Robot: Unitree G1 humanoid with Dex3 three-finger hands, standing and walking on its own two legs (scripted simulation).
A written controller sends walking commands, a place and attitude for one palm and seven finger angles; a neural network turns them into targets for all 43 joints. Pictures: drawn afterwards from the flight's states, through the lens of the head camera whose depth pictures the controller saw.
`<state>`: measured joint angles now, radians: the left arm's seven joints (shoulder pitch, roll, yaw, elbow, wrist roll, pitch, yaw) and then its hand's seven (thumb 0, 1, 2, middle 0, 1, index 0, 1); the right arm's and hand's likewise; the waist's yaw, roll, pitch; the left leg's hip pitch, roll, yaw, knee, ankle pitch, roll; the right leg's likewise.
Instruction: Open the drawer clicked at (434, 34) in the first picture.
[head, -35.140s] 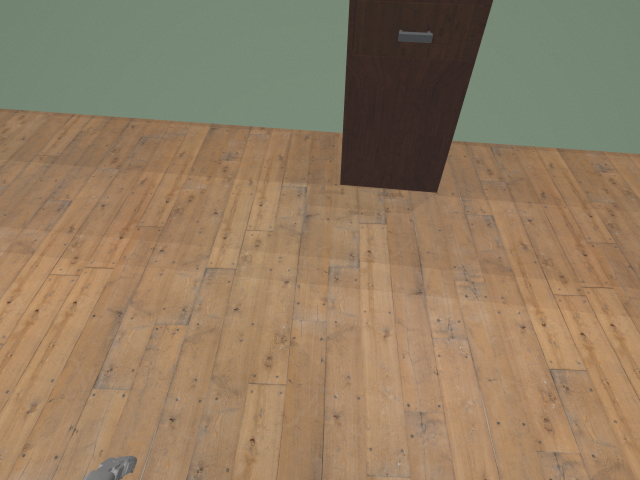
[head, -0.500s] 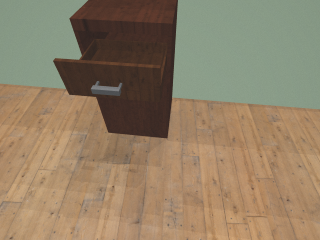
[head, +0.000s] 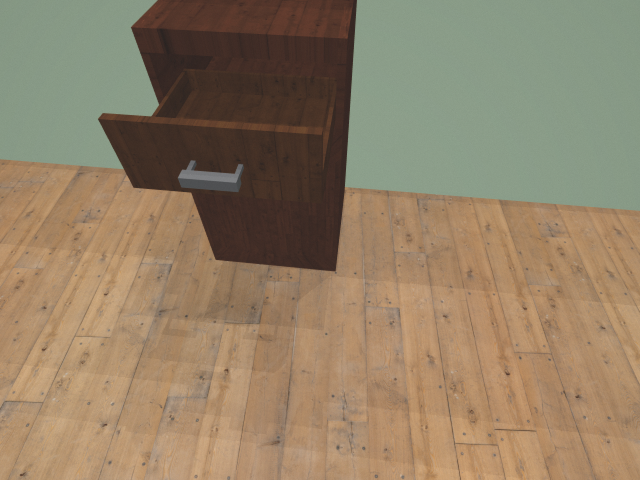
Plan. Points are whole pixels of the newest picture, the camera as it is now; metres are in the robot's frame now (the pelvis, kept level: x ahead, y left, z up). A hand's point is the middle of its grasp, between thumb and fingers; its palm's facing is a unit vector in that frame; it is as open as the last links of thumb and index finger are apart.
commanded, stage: look to check the result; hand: left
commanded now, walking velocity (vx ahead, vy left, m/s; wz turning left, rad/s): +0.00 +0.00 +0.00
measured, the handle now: (213, 173) +0.65 +0.26 -0.05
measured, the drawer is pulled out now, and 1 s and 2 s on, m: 0.26 0.26 0.26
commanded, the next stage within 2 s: stand and wait in 0.08 s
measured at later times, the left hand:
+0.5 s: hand out of the picture +0.02 +0.17 -0.17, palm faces +0.03 -0.98 -0.19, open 7.3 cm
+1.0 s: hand out of the picture +0.02 +0.17 -0.17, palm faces +0.03 -0.98 -0.20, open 7.3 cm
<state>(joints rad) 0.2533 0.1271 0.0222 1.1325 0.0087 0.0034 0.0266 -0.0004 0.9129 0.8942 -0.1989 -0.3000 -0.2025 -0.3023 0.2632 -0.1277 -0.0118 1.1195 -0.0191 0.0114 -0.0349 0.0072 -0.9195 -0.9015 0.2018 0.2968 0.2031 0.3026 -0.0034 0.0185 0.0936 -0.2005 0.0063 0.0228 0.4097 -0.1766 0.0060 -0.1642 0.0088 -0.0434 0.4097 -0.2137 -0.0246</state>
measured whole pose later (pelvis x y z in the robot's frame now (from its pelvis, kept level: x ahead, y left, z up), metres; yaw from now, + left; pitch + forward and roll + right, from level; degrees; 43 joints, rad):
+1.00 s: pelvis +0.03 +0.00 +0.00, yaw -1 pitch -2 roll +0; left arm 0.25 0.13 0.02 1.14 0.01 0.00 0.03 0.00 0.91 0.89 -0.20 -0.30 -0.20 -0.30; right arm 0.26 -0.14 0.00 1.14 -0.02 0.00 -0.04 0.00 -0.91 -0.90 0.20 0.30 0.20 0.30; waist 0.00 0.02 0.08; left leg -0.15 0.01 0.03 0.38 -0.20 0.00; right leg -0.12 0.01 -0.03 0.38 -0.24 -0.03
